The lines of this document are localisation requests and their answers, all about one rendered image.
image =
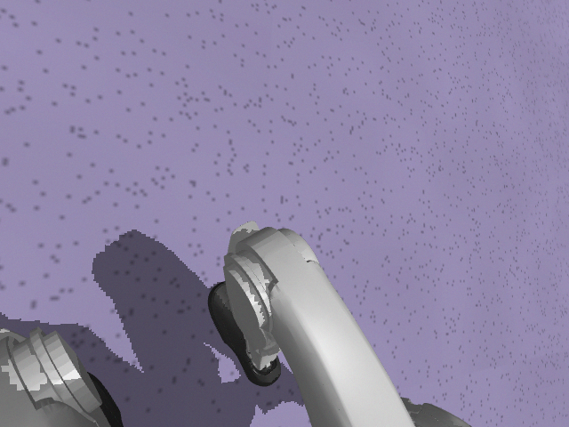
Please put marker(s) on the right robot foot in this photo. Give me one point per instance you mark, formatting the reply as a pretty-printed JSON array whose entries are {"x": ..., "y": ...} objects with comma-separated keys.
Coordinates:
[{"x": 222, "y": 317}]

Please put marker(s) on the left robot foot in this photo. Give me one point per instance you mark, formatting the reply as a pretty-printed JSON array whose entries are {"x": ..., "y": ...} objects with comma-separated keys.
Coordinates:
[{"x": 108, "y": 407}]

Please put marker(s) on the right robot hand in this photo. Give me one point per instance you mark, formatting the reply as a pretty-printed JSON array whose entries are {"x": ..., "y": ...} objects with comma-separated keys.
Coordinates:
[{"x": 428, "y": 415}]

